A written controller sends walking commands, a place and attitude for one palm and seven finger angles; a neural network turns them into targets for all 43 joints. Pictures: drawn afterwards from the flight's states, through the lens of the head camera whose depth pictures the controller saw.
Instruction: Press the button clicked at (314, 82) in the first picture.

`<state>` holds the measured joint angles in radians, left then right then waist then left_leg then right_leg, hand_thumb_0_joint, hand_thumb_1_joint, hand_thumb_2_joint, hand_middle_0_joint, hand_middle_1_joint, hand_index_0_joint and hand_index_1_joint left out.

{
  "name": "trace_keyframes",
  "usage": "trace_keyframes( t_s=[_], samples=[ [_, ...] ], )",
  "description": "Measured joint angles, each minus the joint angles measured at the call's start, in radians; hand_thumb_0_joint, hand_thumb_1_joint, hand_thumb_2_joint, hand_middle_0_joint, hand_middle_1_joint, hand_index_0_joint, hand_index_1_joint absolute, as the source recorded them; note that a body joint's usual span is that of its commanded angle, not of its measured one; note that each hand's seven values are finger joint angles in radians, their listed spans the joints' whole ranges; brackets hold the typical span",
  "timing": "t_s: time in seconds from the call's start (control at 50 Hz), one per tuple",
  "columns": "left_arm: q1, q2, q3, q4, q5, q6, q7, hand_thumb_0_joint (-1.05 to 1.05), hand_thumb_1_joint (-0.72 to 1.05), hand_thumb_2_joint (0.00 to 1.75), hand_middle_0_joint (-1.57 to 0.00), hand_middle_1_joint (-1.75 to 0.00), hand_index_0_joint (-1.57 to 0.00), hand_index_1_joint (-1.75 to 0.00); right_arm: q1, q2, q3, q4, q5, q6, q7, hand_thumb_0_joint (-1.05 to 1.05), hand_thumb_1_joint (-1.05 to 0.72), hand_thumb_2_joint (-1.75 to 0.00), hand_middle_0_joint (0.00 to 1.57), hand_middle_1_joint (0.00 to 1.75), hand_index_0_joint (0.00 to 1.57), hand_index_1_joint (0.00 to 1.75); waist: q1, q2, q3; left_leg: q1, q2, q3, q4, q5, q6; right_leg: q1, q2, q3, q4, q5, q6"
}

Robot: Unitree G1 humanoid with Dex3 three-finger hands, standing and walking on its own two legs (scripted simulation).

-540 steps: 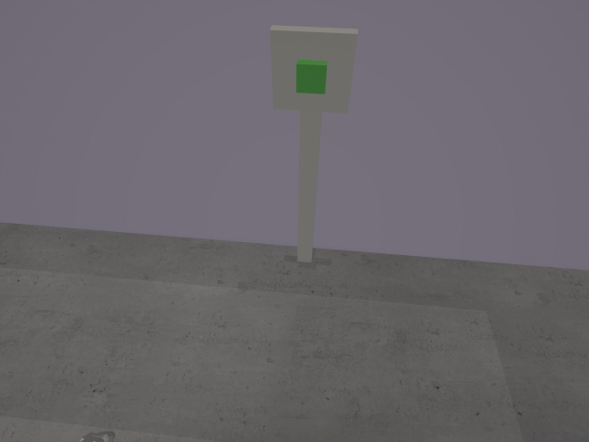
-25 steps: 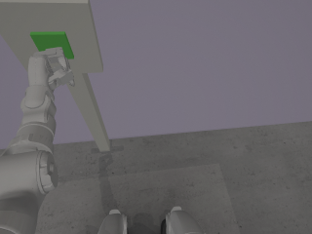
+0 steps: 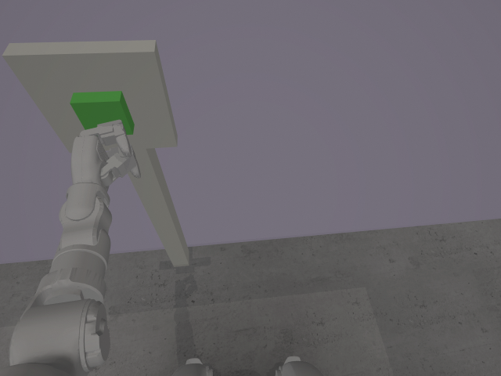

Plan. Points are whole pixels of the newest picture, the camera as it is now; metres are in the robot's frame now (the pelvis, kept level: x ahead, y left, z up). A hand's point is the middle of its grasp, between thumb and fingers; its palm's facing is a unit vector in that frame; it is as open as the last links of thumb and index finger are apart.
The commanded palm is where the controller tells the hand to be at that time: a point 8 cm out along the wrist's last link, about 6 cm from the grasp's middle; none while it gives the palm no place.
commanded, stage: pull the fist back off the button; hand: left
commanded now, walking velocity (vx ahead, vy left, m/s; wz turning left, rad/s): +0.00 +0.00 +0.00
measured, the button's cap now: (105, 113) +0.51 +0.23 +0.11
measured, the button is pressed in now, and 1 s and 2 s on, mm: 0 0 0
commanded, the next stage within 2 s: draw the hand back to the body in 0.44 s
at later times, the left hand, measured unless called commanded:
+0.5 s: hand (127, 194) +0.38 +0.18 +0.07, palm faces +0.09 -1.00 -0.03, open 3.1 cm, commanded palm +0.36 +0.23 +0.08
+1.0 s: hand (86, 223) +0.30 +0.20 +0.13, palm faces +0.10 -0.99 -0.04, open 3.1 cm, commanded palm +0.27 +0.25 +0.14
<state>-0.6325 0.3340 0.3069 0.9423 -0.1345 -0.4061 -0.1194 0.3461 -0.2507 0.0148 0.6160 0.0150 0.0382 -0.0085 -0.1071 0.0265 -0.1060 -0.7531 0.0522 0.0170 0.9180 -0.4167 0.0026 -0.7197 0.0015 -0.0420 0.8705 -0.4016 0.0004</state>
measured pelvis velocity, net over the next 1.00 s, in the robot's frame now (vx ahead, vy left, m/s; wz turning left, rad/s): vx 0.02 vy -0.01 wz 0.03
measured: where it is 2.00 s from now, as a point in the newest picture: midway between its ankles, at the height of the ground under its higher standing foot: outside the picture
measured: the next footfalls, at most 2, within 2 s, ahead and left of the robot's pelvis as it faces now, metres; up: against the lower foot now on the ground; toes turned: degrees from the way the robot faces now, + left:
none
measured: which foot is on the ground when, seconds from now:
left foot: down 0.00-1.00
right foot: down 0.00-1.00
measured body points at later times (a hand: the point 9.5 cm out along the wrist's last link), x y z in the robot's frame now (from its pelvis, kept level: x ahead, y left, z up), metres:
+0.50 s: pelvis +0.01 -0.01 +0.01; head +0.07 -0.01 +0.46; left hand +0.37 +0.23 +0.08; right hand +0.16 -0.25 -0.09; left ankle +0.01 +0.12 -0.69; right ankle +0.01 -0.12 -0.69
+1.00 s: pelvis +0.02 -0.01 +0.03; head +0.03 -0.02 +0.48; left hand +0.29 +0.25 +0.13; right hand +0.18 -0.25 -0.06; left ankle +0.01 +0.12 -0.69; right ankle +0.01 -0.12 -0.69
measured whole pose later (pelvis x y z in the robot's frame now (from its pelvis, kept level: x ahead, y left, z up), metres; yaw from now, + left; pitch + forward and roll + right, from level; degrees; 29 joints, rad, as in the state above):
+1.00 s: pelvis +0.02 -0.01 +0.03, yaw +2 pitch +5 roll -1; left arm 0.06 0.25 0.22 0.13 -0.27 -0.18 -0.18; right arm 0.26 -0.26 0.02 0.58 0.06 -0.06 -0.07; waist -0.01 0.05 -0.09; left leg -0.44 0.03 0.01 0.73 -0.38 -0.01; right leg -0.40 -0.01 -0.06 0.70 -0.38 0.00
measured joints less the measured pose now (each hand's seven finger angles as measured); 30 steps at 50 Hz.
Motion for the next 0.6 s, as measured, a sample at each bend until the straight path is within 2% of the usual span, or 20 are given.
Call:
trace_keyframes(
  t_s=[0.18,0.32,0.46,0.6],
  samples=[
    [0.231,-0.074,-0.049,-0.254,-0.032,0.051,0.006,0.02,0.9,0.9,-1.3,-1.5,-1.3,-1.5,-0.025,0.004,-0.009,-0.038,0.013,0.005,0.003,0.01,-0.9,-0.89,0.2,0.3,0.2,0.3,0.037,0.003,-0.002,0.086,-0.003,0.01,-0.049,-0.006,-0.003,0.078,-0.002,0.009,-0.038,-0.01,0.001],
    [0.37,-0.104,-0.098,-0.411,-0.045,0.06,0.01,0.02,0.9,0.9,-1.3,-1.5,-1.3,-1.5,-0.064,0.003,-0.014,-0.04,0.016,-0.017,-0.007,0.01,-0.9,-0.89,0.2,0.3,0.2,0.3,0.062,0.005,0.004,0.123,-0.009,-0.002,-0.061,-0.008,-0.006,0.121,-0.007,-0.003,-0.048,-0.019,-0.002],
    [0.367,-0.104,-0.125,-0.416,-0.046,0.08,0.009,0.02,0.9,0.9,-1.31,-1.5,-1.31,-1.5,-0.106,0.001,-0.005,-0.03,0.017,-0.037,-0.023,0.01,-0.9,-0.89,0.2,0.3,0.2,0.3,0.073,0.003,0.013,0.126,-0.016,-0.019,-0.053,-0.006,-0.01,0.13,-0.014,-0.02,-0.037,-0.025,-0.006],
    [0.287,-0.079,-0.097,-0.343,-0.047,0.091,-0.008,0.02,0.9,0.9,-1.31,-1.5,-1.31,-1.5,-0.114,0.005,0.007,-0.022,0.014,-0.041,-0.029,0.01,-0.9,-0.89,0.2,0.3,0.2,0.3,0.062,-0.004,0.018,0.116,-0.014,-0.021,-0.048,-0.002,-0.014,0.117,-0.011,-0.021,-0.028,-0.024,-0.011]
  ],
)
